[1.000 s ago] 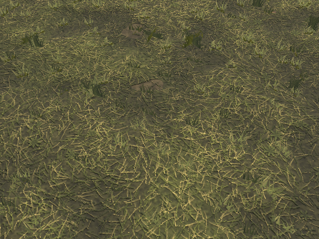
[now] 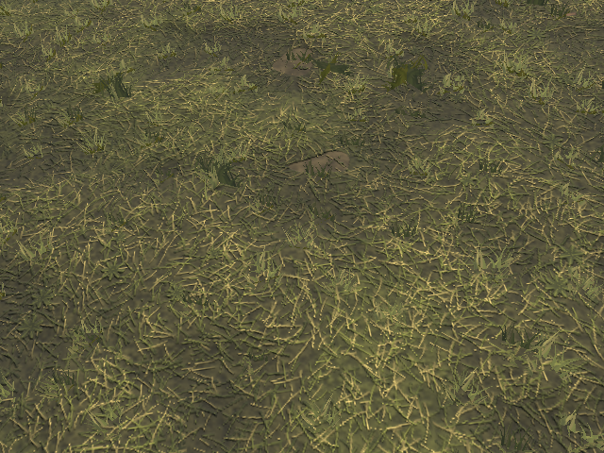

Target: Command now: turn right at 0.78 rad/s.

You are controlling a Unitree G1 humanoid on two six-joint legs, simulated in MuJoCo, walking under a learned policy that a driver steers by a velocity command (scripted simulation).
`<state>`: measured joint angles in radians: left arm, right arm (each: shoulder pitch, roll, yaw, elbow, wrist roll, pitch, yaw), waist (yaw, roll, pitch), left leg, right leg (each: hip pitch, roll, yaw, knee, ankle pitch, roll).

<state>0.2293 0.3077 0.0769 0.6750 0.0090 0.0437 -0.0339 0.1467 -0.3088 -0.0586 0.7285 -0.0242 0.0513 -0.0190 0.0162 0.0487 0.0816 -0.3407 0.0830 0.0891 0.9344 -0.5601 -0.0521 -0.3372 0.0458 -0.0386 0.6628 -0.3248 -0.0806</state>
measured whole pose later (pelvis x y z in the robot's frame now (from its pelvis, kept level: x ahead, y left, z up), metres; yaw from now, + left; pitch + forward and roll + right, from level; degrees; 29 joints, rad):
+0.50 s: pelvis +0.01 +0.00 +0.01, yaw +6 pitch -1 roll -1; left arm 0.15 0.25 0.03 0.73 0.03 0.03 0.03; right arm 0.26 -0.27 -0.05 0.77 0.00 0.07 0.03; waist -0.03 -0.01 0.07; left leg -0.28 0.00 0.05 0.74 -0.46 0.01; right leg -0.21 0.02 -0.14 0.50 -0.28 -0.07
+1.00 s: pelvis +0.04 +0.03 +0.02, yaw +16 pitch -1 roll +0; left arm 0.25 0.28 0.03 0.79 0.00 0.07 -0.01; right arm 0.18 -0.25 -0.01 0.73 -0.03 0.04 -0.02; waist 0.03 -0.01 0.05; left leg -0.12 -0.10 -0.06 0.46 -0.31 0.08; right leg -0.33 0.01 -0.01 0.72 -0.41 -0.01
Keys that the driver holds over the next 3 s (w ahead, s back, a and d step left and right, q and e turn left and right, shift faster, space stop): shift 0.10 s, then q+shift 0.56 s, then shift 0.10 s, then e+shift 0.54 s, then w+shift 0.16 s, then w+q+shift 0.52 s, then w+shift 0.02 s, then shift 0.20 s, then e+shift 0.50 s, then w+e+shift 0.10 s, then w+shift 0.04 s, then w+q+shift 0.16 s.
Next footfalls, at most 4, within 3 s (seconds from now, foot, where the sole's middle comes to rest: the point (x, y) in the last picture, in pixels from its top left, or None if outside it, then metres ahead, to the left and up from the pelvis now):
0.56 left None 0.01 0.10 -0.76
1.06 right None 0.10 -0.05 -0.76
1.58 left None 0.21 0.14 -0.76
2.02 right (349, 371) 0.62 -0.01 -0.76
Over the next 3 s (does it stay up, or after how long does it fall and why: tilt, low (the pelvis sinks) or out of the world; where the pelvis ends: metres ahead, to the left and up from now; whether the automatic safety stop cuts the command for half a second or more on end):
stays up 0.76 0.09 0.03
